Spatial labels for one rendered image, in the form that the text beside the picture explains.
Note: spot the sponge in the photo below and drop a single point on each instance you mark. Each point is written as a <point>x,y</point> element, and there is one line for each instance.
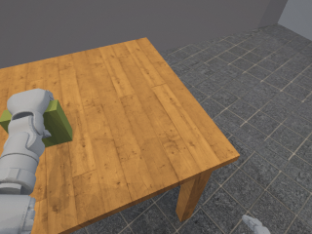
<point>55,123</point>

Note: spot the left robot hand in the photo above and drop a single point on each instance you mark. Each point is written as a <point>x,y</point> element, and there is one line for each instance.
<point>35,99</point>

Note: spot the left robot upper arm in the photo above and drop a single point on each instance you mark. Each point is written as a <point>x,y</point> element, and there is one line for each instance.
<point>16,213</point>

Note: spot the right robot hand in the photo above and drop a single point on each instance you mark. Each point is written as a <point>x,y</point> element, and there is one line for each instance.
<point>255,225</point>

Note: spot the robot left forearm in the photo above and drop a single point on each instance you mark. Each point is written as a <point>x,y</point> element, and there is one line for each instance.
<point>21,152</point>

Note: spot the table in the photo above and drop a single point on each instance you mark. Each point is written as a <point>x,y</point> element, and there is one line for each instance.
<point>137,132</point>

